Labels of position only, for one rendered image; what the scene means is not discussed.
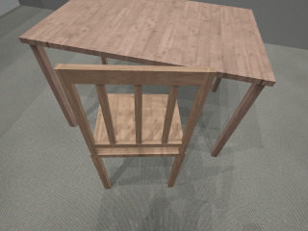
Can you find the table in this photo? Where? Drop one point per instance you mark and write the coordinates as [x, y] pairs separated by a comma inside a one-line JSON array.
[[158, 33]]

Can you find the chair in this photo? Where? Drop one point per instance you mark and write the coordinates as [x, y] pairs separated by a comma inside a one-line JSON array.
[[136, 124]]

